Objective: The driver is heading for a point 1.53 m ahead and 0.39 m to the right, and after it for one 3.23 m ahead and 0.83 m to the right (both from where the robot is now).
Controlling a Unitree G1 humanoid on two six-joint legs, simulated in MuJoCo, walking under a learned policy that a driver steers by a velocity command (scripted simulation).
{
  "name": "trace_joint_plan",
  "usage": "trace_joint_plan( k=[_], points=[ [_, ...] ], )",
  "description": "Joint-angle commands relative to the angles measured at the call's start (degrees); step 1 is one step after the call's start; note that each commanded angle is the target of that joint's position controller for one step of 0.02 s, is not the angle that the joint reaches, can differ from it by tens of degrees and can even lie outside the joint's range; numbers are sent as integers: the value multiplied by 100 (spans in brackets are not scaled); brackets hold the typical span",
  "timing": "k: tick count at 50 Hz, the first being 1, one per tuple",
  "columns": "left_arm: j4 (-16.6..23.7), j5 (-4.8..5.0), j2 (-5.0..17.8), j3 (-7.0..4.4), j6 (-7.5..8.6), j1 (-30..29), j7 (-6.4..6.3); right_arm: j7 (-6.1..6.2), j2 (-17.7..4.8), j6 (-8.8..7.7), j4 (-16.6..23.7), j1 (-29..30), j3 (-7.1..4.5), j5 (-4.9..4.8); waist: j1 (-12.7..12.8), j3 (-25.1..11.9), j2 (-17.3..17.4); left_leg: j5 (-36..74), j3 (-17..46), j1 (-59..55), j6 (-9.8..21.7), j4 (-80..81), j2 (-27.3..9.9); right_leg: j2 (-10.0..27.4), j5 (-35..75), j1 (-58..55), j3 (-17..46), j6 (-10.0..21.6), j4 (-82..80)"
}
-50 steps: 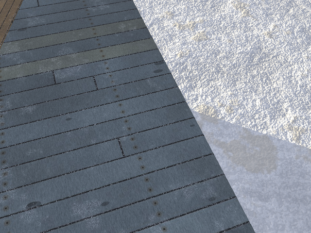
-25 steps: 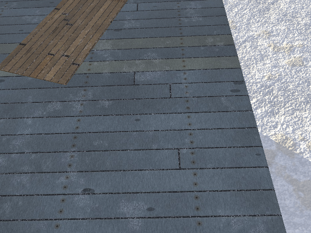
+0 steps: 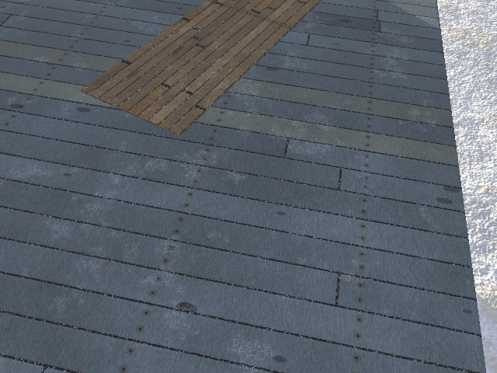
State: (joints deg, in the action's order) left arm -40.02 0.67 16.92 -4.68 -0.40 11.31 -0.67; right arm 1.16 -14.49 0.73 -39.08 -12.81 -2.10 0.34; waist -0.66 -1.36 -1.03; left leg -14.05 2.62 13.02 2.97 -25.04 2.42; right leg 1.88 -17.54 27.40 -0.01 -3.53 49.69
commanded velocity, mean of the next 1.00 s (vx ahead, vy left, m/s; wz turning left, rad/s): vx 0.44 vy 0.00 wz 0.00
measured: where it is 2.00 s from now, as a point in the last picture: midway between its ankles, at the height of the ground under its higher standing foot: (295, 224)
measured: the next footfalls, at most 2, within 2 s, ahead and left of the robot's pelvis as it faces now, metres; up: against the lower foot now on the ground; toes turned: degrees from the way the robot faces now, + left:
right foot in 0.20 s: +0.11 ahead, -0.14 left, +0.00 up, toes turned +0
left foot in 0.66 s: +0.45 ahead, +0.11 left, +0.00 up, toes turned +2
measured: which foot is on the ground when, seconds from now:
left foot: down 0.00-0.20, up 0.22-0.64, down 0.66-1.00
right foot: up 0.00-0.18, down 0.20-0.68, up 0.70-1.00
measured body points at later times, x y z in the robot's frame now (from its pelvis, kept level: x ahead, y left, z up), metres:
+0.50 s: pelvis +0.16 -0.04 +0.00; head +0.19 -0.06 +0.45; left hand +0.16 +0.24 -0.11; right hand +0.35 -0.28 -0.10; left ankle +0.31 +0.13 -0.68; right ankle +0.07 -0.14 -0.74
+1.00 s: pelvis +0.45 +0.02 +0.00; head +0.47 +0.02 +0.45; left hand +0.63 +0.27 -0.09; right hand +0.48 -0.26 -0.12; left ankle +0.41 +0.11 -0.74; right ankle +0.60 -0.15 -0.68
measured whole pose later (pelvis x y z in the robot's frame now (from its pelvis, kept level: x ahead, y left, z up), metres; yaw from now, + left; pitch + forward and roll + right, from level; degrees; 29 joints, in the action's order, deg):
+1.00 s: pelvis +0.45 +0.02 +0.00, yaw -3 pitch +1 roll +3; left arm -40.2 1.0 16.9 -2.4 3.0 9.7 0.2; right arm -1.1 -15.9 -5.8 -47.0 -18.8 -3.4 0.5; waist -3.4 0.8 -2.7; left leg -11.4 -5.8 4.0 3.0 -14.0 4.0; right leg 6.6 -2.3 40.9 4.1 -0.5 49.3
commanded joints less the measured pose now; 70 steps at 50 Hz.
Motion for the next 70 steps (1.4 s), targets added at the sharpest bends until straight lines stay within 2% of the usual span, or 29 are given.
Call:
trace_joint_plan(
  k=[1,6,9,10,11,12,14,18,24,30,32,33,34,35,36,37,38,40,44,50,54,58,60,61,62,63,64,66,70],
  points=[
    [587,35,411,-25,291,-773,77,18,-1131,-143,220,-161,-309,-7,-319,200,891,-1315,1814,-521,1043,1357,-1596,71,30,576,75,174,-837],
    [556,89,367,36,504,-689,192,-87,-1200,-207,87,-332,-305,-92,-291,368,741,-1487,1841,-79,1056,1292,-1565,-60,-1,-215,-100,480,-1740],
    [289,60,390,-1,580,129,165,-133,-938,-209,43,-277,-190,-87,171,49,520,-1304,1475,701,740,670,-1177,-107,498,-1946,-152,678,-2372],
    [178,30,557,-46,597,776,109,-149,-611,-247,107,-80,-83,-29,473,-180,245,-1159,1097,1376,462,-196,-854,424,259,-2846,493,871,-2486],
    [83,-20,1103,-180,576,1265,91,-163,-281,-357,335,-44,11,-9,498,-403,-988,-1116,12,2670,30,-1887,-80,1321,-1013,-3756,2142,1461,-2996],
    [-5,8,1169,-231,576,1744,133,-141,-717,-448,481,294,-100,-65,827,-188,-1258,-1927,-6,3685,-178,-3329,-76,2072,-1792,-3861,3672,2095,-3634],
    [76,17,758,-66,629,1336,131,-208,-924,-525,365,155,-205,-150,493,320,-588,-1114,317,4147,-104,-4196,-474,1831,-1902,-3477,3185,1916,-3759],
    [196,-43,572,41,616,744,133,-295,-656,-489,251,138,-170,-27,162,476,-447,170,93,3462,-295,-3622,-810,1207,341,-2456,1643,1645,-4157],
    [-132,-8,806,-14,536,1146,39,-309,-315,-581,421,1032,-17,-61,446,552,-359,1598,-292,2596,-439,-1552,-622,832,1790,-2103,464,1402,-4256],
    [-420,104,954,-82,383,1449,-1,-493,-504,-659,659,1563,-74,-159,408,678,-483,1286,-268,2217,-140,-482,-434,1292,2440,-2928,521,1215,-3840],
    [-416,57,1112,-129,312,1385,-28,-455,-799,-665,551,947,-220,-136,-10,108,-632,946,-573,1104,161,-389,-101,1205,4499,-3108,358,1088,-2907],
    [-402,25,1037,-90,277,1363,-47,-391,-1032,-649,304,53,-353,-136,-481,-464,-583,1036,-661,-183,372,-298,-25,949,4996,-2763,125,935,-1812],
    [-271,-116,786,29,274,1397,-69,-324,-1363,-616,108,-1031,-450,-88,-909,-1350,-118,1072,352,-2148,709,-627,-961,706,3509,-1470,32,767,-50],
    [-123,-68,-61,271,389,2176,-4,-346,-1848,-621,-31,-1337,-526,-37,-383,-2225,1648,-335,3448,-3922,1685,-74,-2459,-442,-990,750,166,405,2064],
    [-221,79,570,139,512,1704,30,-333,-1246,-623,-30,-1406,-394,-101,-711,-2185,1307,-812,3974,-3746,1556,509,-2375,-309,-1495,1303,897,453,2693],
    [13,233,824,56,579,1064,71,-292,-1073,-610,-13,-995,-322,-93,-651,-1214,1131,-500,3017,-2994,1327,604,-2197,-37,-1115,1714,704,490,2817],
    [100,180,770,91,630,724,54,-274,-1000,-592,22,-609,-297,-64,-468,-708,573,107,2374,-2117,1202,723,-1971,254,-596,1568,511,510,2513],
    [97,27,675,57,571,714,49,-289,-744,-608,74,-118,-223,57,-29,-247,491,950,1671,-813,1172,1085,-1638,572,-93,974,486,468,2015],
    [64,40,351,142,323,706,26,-279,-772,-763,-148,32,-271,3,184,153,504,1260,734,23,1229,1710,-1583,698,306,843,492,281,1296],
    [311,38,222,202,408,-305,150,-174,-1018,-757,-392,-188,-323,-6,-165,438,274,1615,-386,-378,845,1902,-1412,474,2245,959,359,340,-612],
    [618,61,181,222,421,-963,293,-152,-1143,-627,-611,-571,-361,-75,-444,619,222,1715,-650,-1262,701,1720,-1641,370,2216,1233,161,505,-1317],
    [860,24,378,119,388,-919,407,-80,-1351,-426,-640,-536,-432,-139,-223,371,471,4003,-932,-1961,451,721,-1772,-26,1053,829,-333,836,-1519],
    [595,32,789,-137,347,376,366,3,-1384,-323,-560,-396,-430,-132,532,-413,494,5310,-1266,-1608,189,-1127,-1509,-528,1023,-978,-598,1150,-1812],
    [399,46,1250,-327,290,1378,265,49,-1182,-352,-431,-469,-333,-34,943,-1027,-7,3889,-1300,-254,-53,-2838,-1280,42,1221,-2822,452,1498,-1844],
    [419,97,1857,-410,319,1305,243,-69,-349,-521,-131,-1098,-50,137,284,-1610,-1518,-1487,-865,2427,-430,-4897,-44,1514,277,-4875,3743,2635,-2345],
    [536,79,1299,-268,363,1537,243,-168,-867,-736,-143,-552,-131,-41,745,-2188,-890,-1880,320,3121,-368,-5534,-25,1730,-363,-5251,4783,2732,-3090],
    [503,9,1043,-187,399,1323,228,-222,-1113,-850,48,6,-198,-254,812,-1339,-634,-1349,351,3531,-251,-5451,-314,1552,40,-4717,3891,2413,-3184],
    [615,5,814,-114,407,617,201,-164,-1006,-913,105,246,-167,-62,362,-485,143,-655,274,3052,-249,-4457,-719,1125,1309,-3103,2750,2127,-3245],
    [677,-32,766,-80,432,295,117,-144,-859,-675,85,24,-173,56,-51,-150,-51,-325,148,2263,-559,-3513,-807,800,2408,-1715,1996,2159,-3623]
  ],
)
Keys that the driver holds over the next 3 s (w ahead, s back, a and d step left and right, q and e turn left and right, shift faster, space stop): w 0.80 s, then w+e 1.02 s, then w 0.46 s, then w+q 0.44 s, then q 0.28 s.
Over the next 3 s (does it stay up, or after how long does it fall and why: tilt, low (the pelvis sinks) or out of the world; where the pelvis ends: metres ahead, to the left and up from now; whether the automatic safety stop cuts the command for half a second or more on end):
stays up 1.42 -0.40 0.00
